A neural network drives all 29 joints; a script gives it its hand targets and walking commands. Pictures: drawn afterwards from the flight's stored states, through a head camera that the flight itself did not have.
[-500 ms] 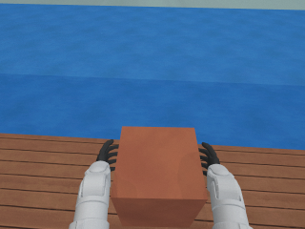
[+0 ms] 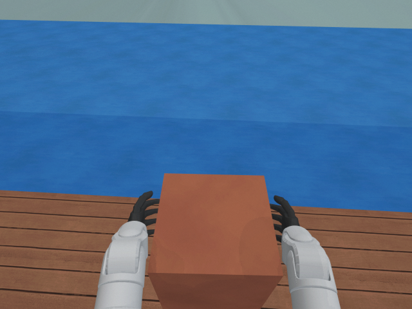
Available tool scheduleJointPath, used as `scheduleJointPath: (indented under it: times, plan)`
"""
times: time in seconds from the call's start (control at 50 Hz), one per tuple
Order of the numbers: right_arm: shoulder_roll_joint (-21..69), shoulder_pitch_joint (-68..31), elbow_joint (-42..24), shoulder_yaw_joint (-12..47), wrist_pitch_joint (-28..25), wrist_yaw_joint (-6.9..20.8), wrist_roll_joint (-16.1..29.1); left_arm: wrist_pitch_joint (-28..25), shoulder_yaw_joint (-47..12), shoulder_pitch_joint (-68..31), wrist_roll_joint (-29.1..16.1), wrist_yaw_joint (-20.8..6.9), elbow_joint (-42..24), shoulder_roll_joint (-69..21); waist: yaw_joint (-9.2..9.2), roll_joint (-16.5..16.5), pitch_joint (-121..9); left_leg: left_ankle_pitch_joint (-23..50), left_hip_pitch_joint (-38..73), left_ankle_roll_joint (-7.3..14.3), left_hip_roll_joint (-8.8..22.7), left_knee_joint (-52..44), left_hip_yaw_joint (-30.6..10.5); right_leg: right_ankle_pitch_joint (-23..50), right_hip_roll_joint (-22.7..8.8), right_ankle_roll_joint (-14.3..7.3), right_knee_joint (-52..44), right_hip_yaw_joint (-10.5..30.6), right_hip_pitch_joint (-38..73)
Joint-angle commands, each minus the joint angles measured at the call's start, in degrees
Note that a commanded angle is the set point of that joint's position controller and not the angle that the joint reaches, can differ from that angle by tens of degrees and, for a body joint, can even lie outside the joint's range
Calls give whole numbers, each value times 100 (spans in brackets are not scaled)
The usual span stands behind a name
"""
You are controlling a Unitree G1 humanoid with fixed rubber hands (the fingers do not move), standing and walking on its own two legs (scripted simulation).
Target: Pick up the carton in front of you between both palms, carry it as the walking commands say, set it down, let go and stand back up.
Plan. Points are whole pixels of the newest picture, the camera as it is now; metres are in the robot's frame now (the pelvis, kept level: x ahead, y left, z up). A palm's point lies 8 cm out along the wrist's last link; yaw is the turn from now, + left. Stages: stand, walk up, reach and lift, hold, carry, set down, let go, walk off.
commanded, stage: hold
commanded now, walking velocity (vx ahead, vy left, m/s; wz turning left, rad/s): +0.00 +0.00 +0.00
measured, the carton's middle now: (212, 246) +0.29 +0.00 -0.02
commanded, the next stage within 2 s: carry in 0.52 s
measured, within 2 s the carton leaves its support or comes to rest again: neither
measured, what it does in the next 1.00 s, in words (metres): walks ahead: right foot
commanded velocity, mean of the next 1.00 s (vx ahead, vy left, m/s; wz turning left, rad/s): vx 0.26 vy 0.00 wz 0.00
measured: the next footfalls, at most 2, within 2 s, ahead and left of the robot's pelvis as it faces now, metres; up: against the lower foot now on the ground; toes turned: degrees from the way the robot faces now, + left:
right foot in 0.98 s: +0.21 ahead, -0.10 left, +0.00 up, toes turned -9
left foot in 1.36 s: +0.51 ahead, +0.14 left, +0.00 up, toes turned +15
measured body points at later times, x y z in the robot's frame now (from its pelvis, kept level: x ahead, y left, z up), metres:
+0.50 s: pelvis -0.01 +0.00 +0.00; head -0.05 +0.00 +0.45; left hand +0.29 +0.15 +0.04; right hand +0.29 -0.15 +0.04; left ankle +0.01 +0.13 -0.75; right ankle +0.02 -0.13 -0.75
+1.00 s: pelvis +0.13 +0.00 -0.02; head +0.11 -0.01 +0.43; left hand +0.42 +0.15 +0.08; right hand +0.41 -0.16 +0.07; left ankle +0.01 +0.12 -0.74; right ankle +0.18 -0.09 -0.75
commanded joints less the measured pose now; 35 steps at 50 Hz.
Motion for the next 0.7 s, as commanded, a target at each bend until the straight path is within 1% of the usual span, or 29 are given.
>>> scheduleJointPath:
  times: [0.0, 0.06, 0.16, 0.26, 0.36, 0.48, 0.5, 0.52, 0.54, 0.56, 0.58, 0.6, 0.62, 0.64, 0.66, 0.68]
  plan:
    - [4867, -2439, -252, 2821, -61, 1215, 1266, 69, -2786, -2158, -1202, -1194, -39, -4980, 6, 23, -924, 909, 21, -12, -461, -305, -6, 791, 515, -41, -210, -17, 359]
    - [4894, -2656, -182, 2743, -51, 1241, 1233, 84, -2728, -2384, -1194, -1235, 32, -5001, -14, 21, -750, 489, -107, 5, -444, -309, 22, 404, 500, -66, -221, -48, 236]
    - [5066, -3062, -148, 2820, -96, 1283, 1291, 30, -2790, -2803, -1247, -1293, 61, -5138, -7, 29, -974, 307, -147, 26, -440, -219, 25, 259, 484, -67, -130, -55, 255]
    - [5108, -3229, 28, 2768, -104, 1283, 1250, 11, -2713, -2962, -1192, -1311, 252, -5129, 12, -2, -970, 50, -217, 44, -440, -213, 44, 57, 464, -55, -112, -65, 235]
    - [5150, -3265, 132, 2711, -97, 1273, 1213, 3, -2655, -3027, -1152, -1334, 350, -5112, 6, -32, -973, 47, -206, 50, -446, -218, 61, 72, 449, -33, -128, -75, 250]
    - [5170, -3153, 86, 2726, -83, 1252, 1222, 1, -2664, -2940, -1149, -1332, 273, -5077, 3, -29, -1036, 298, -138, 43, -462, -209, 62, 356, 452, -19, -139, -68, 343]
    - [5151, -3315, 95, 2819, -41, 1235, 1324, 51, -2799, -3144, -1298, -1322, 310, -5079, -9, -162, -1385, -263, -768, 74, 576, 334, 94, -401, -595, -72, 267, -108, -288]
    - [5179, -3343, -16, 2887, -26, 1227, 1422, 66, -2826, -3115, -1347, -1303, 202, -5059, 2, -172, -1472, -1340, -874, 62, 472, 321, 8, -1563, -598, -150, 30, 108, -507]
    - [5182, -3393, -152, 2990, -3, 1212, 1498, 93, -2912, -3119, -1401, -1275, 77, -5058, 2, -255, -1338, -2339, -1262, 52, 350, 374, 40, -2801, -614, -201, -131, 229, -782]
    - [5190, -3459, -265, 3092, 30, 1196, 1577, 129, -3016, -3192, -1468, -1245, -63, -5095, 6, -377, -1208, -2774, -1633, 14, 246, 596, 119, -3449, -702, -276, -258, 429, -858]
    - [5180, -3542, -387, 3201, 73, 1178, 1659, 177, -3120, -3195, -1520, -1206, -201, -5107, 29, -569, -1158, -2339, -1842, -25, 137, 1049, 340, -3398, -901, -387, -369, 702, -826]
    - [5166, -3578, -500, 3315, 134, 1164, 1759, 242, -3203, -3104, -1558, -1157, -294, -5064, 53, -764, -1290, -1600, -1878, -50, 23, 1549, 617, -3087, -1141, -549, -499, 1002, -797]
    - [5152, -3549, -604, 3490, 222, 1154, 1905, 332, -3313, -2951, -1595, -1101, -396, -5008, 43, -841, -1443, -1206, -1771, -28, 37, 1596, 745, -2713, -1270, -678, -506, 1134, -872]
    - [5163, -3532, -737, 3684, 335, 1141, 2057, 453, -3444, -2853, -1646, -1046, -573, -4944, 21, -764, -1592, -1134, -1504, 13, 56, 1199, 835, -2498, -1242, -716, -391, 952, -1024]
    - [5163, -3592, -874, 3816, 470, 1132, 2189, 594, -3552, -2841, -1720, -1001, -743, -4859, 5, -627, -1733, -1114, -907, 57, 45, 650, 905, -2474, -1078, -645, -128, 607, -1404]
    - [5123, -3518, -962, 3895, 622, 1104, 2284, 764, -3743, -2990, -1865, -973, -994, -4829, -30, -273, -1763, -1518, -604, 150, 292, 201, 460, -2601, -791, -483, 394, 97, -1781]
